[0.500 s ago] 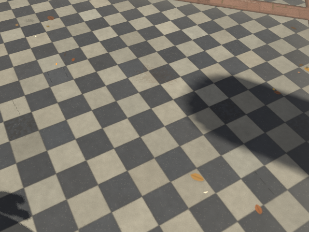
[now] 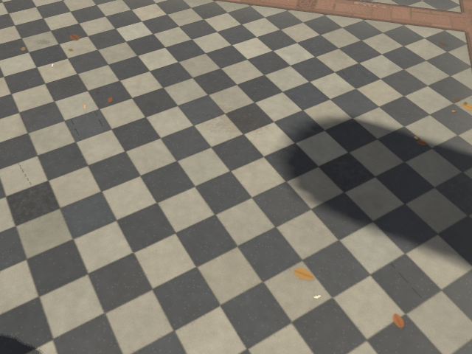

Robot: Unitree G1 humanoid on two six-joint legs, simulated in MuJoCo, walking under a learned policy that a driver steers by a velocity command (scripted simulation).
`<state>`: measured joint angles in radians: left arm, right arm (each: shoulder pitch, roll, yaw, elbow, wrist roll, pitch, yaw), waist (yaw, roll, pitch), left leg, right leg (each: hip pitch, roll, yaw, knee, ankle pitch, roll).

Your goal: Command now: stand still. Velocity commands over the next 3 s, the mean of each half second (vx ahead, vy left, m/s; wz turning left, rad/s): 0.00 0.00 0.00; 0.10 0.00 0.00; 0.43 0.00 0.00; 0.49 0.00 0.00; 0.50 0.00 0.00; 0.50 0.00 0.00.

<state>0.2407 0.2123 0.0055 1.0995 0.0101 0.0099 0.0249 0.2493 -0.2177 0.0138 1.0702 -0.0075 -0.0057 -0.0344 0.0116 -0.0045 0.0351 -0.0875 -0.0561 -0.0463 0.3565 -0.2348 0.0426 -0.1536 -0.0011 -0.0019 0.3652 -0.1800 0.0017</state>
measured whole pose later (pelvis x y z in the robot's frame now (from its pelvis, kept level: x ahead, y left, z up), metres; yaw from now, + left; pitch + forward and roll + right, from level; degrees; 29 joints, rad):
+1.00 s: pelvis +0.05 -0.03 -0.01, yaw +0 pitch +0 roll +1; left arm 0.31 0.17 0.01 1.09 0.03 -0.03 0.00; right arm 0.45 -0.18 -0.03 1.15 -0.02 -0.02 -0.03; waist -0.03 0.02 -0.02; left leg -0.07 -0.04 -0.06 0.43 -0.36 0.05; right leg -0.28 0.01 -0.07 0.64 -0.41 -0.07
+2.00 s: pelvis +0.57 -0.06 -0.02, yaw +0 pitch +1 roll +1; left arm -0.01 0.17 0.03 0.88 0.02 -0.05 -0.03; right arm 0.49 -0.16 -0.02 1.10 -0.02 -0.10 -0.02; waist -0.08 -0.01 0.07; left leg 0.14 -0.08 0.07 0.20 -0.36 0.07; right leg -0.54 -0.03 -0.09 0.57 -0.09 -0.08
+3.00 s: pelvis +1.11 -0.05 +0.00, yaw +0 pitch +0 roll +1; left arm 0.09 0.20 0.05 0.92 0.03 -0.03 -0.03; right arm 0.47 -0.16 -0.03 1.06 -0.01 -0.10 0.00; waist -0.05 -0.04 0.03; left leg 0.04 -0.09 0.09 0.18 -0.22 0.09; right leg -0.63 -0.11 -0.04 0.75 -0.03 -0.02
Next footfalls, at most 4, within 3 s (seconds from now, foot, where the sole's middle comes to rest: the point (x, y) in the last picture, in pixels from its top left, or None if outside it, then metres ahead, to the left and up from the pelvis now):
1.50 left None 0.45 0.01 -0.78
2.04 right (296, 277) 0.77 -0.15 -0.78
2.60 left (242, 202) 1.07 0.02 -0.78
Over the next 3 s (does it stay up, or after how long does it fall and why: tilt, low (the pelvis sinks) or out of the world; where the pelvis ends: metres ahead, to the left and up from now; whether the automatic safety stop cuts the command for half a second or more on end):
stays up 1.11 -0.05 0.00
